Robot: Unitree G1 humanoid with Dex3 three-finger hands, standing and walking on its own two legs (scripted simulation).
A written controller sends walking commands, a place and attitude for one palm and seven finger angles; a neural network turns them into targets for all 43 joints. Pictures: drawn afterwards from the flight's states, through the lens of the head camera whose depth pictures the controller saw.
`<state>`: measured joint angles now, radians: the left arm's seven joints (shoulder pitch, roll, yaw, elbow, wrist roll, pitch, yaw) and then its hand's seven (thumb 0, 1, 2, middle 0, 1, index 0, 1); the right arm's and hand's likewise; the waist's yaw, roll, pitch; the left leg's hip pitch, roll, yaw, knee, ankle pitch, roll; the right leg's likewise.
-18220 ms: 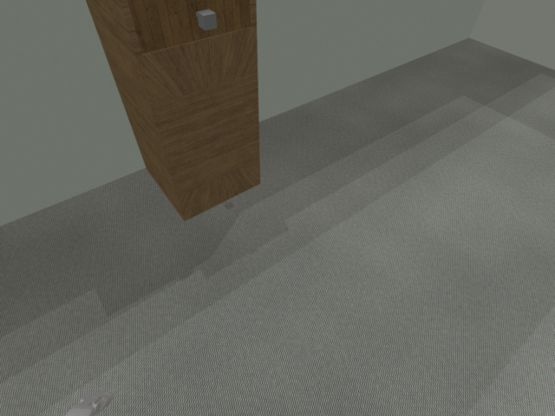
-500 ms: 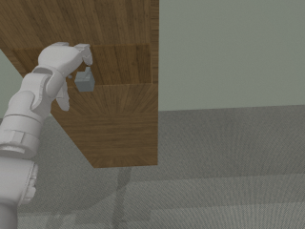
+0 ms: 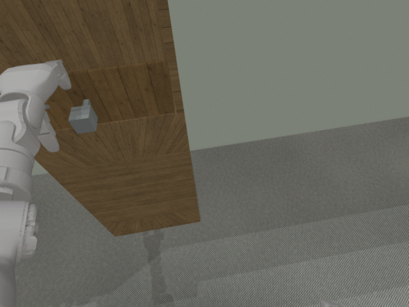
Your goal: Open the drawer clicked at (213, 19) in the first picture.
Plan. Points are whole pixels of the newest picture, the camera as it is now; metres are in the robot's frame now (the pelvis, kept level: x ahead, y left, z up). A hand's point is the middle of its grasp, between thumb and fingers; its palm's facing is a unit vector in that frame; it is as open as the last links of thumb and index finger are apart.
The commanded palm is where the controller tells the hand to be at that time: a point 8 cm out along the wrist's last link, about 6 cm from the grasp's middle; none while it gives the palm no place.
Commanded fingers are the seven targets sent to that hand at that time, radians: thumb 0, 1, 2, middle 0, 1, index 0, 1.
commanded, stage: move the hooked fingers above the handle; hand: left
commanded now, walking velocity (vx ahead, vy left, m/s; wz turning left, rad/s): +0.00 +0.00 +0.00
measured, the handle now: (85, 113) +0.51 +0.27 +0.09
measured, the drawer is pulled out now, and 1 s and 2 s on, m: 0.00 0.00 0.00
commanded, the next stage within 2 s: none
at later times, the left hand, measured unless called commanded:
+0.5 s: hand (63, 99) +0.47 +0.27 +0.16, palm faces +0.04 -0.01 -1.00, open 13.6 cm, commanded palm +0.44 +0.31 +0.22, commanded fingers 0.00 -0.50 0.30 -0.30 -1.20 -0.30 -1.20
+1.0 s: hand (82, 98) +0.48 +0.23 +0.15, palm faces +0.09 -0.04 -0.99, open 13.8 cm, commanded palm +0.45 +0.30 +0.22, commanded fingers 0.00 -0.50 0.30 -0.30 -1.20 -0.30 -1.20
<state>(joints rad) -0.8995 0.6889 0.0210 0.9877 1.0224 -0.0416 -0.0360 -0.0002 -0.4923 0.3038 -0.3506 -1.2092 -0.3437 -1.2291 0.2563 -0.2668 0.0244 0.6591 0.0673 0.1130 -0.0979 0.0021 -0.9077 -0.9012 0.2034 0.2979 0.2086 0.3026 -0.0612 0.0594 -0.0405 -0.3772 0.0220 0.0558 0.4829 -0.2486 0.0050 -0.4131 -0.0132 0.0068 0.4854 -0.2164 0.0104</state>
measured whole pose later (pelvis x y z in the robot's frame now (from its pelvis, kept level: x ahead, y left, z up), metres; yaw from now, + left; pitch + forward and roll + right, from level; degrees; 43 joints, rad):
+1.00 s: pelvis +0.01 +0.01 +0.00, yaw +2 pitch +9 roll +0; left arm -0.84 0.57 -0.06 0.72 0.95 -0.18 0.03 0.00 -0.49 0.30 -0.45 -1.28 -0.33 -1.20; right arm 0.25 -0.30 -0.03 0.68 0.04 0.10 -0.07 0.00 -0.91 -0.90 0.20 0.30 0.20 0.30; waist -0.03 0.05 -0.04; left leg -0.39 0.01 0.03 0.52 -0.28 0.01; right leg -0.40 -0.03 -0.02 0.50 -0.25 0.02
